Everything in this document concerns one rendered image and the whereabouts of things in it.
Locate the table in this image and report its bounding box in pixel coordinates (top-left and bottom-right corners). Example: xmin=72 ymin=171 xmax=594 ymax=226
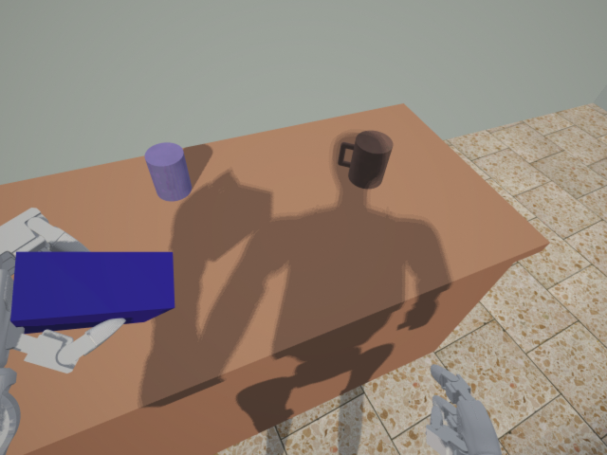
xmin=0 ymin=103 xmax=550 ymax=455

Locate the left robot forearm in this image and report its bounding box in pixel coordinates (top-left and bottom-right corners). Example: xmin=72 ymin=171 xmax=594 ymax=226
xmin=0 ymin=368 xmax=21 ymax=455

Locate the robot right hand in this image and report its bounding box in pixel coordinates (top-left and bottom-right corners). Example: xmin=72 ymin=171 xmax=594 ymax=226
xmin=426 ymin=364 xmax=502 ymax=455

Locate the sponge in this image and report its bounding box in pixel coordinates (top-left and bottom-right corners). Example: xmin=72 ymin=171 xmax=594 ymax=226
xmin=10 ymin=252 xmax=175 ymax=334

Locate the robot left hand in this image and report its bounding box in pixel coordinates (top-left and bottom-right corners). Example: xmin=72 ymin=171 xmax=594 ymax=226
xmin=0 ymin=208 xmax=126 ymax=373

